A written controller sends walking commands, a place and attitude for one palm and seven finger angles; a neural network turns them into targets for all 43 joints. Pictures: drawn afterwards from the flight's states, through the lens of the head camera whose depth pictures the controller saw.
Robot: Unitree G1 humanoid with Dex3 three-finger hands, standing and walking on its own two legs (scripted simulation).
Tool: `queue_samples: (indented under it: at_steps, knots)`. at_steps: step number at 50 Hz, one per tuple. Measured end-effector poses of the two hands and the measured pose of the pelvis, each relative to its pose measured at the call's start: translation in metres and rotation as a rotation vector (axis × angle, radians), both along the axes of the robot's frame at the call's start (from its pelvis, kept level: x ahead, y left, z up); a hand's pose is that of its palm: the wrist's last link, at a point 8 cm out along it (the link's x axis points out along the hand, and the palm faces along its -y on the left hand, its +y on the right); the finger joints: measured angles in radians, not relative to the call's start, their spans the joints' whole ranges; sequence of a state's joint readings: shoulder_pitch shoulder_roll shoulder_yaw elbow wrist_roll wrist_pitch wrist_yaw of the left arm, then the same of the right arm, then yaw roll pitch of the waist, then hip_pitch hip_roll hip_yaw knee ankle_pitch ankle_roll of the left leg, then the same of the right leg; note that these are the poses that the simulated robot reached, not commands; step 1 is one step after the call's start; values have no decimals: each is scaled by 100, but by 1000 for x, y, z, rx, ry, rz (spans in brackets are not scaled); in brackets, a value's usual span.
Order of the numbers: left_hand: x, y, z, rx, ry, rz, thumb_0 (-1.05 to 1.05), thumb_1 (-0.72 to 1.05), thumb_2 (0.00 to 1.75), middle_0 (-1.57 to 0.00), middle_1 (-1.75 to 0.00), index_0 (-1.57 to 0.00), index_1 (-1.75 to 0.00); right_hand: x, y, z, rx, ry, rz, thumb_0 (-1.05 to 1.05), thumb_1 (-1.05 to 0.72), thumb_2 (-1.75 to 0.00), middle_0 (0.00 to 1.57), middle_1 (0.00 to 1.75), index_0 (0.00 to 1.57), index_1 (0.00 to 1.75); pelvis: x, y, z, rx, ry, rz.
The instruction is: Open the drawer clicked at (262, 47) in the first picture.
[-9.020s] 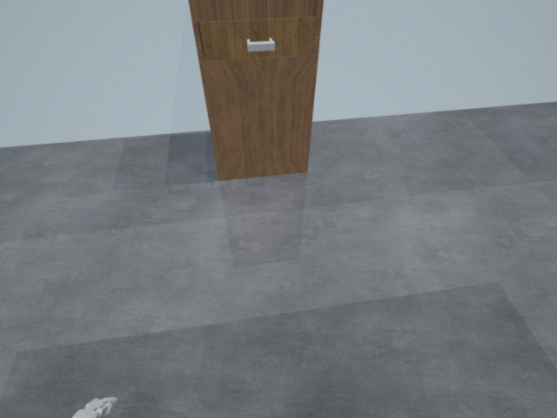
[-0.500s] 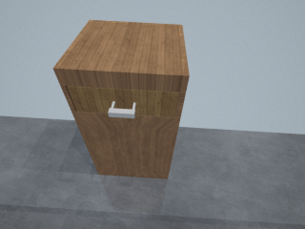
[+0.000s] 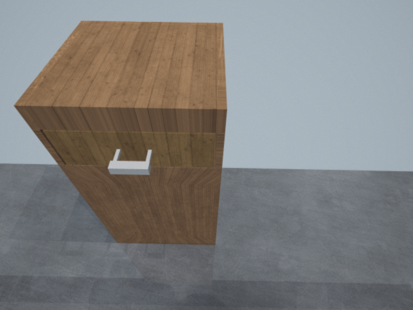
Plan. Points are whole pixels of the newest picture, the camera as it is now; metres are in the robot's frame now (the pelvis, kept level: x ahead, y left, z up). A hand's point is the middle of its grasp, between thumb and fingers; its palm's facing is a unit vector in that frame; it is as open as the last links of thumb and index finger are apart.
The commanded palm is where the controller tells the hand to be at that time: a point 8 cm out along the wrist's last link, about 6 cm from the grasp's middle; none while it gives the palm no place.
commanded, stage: come to a stop and stand still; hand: left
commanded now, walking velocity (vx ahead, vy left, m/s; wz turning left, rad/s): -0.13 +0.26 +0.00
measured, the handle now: (131, 160) +0.47 +0.22 -0.05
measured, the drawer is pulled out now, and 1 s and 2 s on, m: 0.00 0.00 0.00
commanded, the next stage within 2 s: look again from close up in 0.98 s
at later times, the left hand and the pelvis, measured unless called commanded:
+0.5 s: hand out of the picture -0.01 +0.23 -0.17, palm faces +0.08 -0.98 -0.19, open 7.4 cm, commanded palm none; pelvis -0.04 +0.04 +0.01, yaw +1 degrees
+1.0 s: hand out of the picture -0.09 +0.20 -0.17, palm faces +0.05 -0.99 -0.14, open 7.4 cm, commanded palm none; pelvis -0.07 +0.05 +0.01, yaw +0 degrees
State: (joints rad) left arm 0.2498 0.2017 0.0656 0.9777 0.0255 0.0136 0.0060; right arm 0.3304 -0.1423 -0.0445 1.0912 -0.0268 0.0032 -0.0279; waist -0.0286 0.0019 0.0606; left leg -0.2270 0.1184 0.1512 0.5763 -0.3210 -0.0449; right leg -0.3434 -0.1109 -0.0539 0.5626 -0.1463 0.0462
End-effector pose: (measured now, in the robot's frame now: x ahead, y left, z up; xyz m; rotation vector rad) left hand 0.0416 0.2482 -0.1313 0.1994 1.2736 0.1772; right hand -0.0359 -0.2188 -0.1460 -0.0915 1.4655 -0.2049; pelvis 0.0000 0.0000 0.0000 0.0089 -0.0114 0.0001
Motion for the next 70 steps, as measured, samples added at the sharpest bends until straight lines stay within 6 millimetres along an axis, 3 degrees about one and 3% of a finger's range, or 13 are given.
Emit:
queue_samples:
  at_steps: [4,8,14,18,24,30,37,43,54,60,70]
  knots:
    - [10,-21,2,7,-28,3,0,91,90,-19,-29,-20,-30,14,-22,-13,2,3,2,0,-91,-90,20,30,20,30,2,-9,-5,-12,-6,13]
    - [12,-28,4,1,-62,28,0,92,90,-20,-29,-20,-30,38,-31,-8,-13,-44,39,0,-91,-90,20,30,19,30,-5,-8,-1,-7,-10,26]
    - [-1,-10,-4,-21,-92,60,0,92,90,-20,-29,-20,-30,75,-24,11,-55,-163,117,0,-91,-90,20,30,19,30,-23,4,-1,-13,-6,47]
    - [-19,13,-21,-47,-70,78,0,91,90,-20,-29,-20,-30,81,-8,19,-95,-253,139,0,-91,-90,20,30,19,30,-34,21,-9,-21,-11,38]
    - [-54,31,-12,-56,25,71,0,91,90,-20,-29,-20,-30,63,21,31,-87,-243,137,0,-91,-90,20,30,19,30,-43,39,6,-27,1,21]
    - [-89,36,-7,-58,114,70,0,91,90,-20,-29,-20,-30,36,41,26,-63,-198,104,0,-92,-90,20,30,20,30,-48,51,11,-14,11,13]
    - [-107,26,-4,-53,145,63,0,90,90,-20,-29,-20,-30,-13,52,8,-9,-91,62,0,-92,-90,20,30,20,30,-56,56,8,5,11,6]
    - [-122,13,-1,-76,148,57,0,91,90,-20,-29,-20,-30,-48,64,6,34,-19,40,0,-92,-90,20,30,20,30,-61,56,12,-10,-3,8]
    - [-147,-4,-7,-121,177,69,0,90,90,-20,-29,-20,-30,-77,69,10,35,30,25,0,-91,-90,20,30,20,30,-69,53,13,-9,-7,11]
    - [-157,3,-8,-92,154,64,0,90,90,-20,-29,-20,-30,-59,53,10,6,-41,89,0,-91,-90,20,30,20,30,-78,50,7,-11,9,47]
    - [-162,11,-10,-58,113,80,0,90,90,-20,-29,-20,-30,5,34,15,-41,-242,143,0,-91,-90,20,30,19,30,-78,45,4,-31,-16,42]
